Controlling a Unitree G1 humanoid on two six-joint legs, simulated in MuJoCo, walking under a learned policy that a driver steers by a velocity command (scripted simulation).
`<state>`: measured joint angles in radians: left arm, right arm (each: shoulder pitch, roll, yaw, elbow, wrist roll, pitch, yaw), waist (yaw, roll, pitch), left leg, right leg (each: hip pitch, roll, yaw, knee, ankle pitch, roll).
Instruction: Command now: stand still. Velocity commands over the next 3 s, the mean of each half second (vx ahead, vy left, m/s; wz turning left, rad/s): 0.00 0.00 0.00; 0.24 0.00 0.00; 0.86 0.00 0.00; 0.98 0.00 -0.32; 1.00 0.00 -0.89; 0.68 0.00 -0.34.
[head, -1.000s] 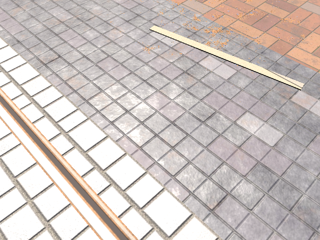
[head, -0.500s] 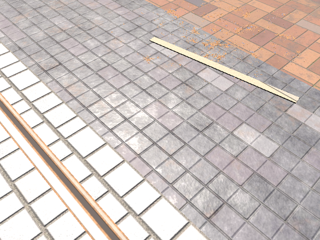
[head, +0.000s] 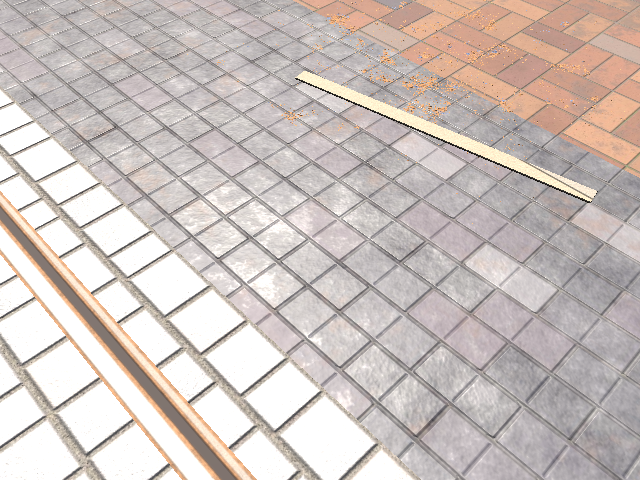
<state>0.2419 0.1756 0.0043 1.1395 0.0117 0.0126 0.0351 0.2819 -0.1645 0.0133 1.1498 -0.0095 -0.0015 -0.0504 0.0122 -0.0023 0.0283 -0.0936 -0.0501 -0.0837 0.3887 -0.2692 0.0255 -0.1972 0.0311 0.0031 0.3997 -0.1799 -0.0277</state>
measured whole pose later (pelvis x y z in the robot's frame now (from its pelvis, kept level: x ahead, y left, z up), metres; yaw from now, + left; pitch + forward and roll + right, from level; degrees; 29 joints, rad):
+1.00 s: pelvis +0.07 -0.03 -0.01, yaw +0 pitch +1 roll +0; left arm 0.20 0.21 0.05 0.99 0.01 -0.05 -0.02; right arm 0.45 -0.19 -0.06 1.11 -0.01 -0.05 -0.03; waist -0.03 0.03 -0.03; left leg -0.02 -0.01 -0.10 0.36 -0.37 0.04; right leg -0.34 -0.01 -0.06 0.61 -0.34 -0.06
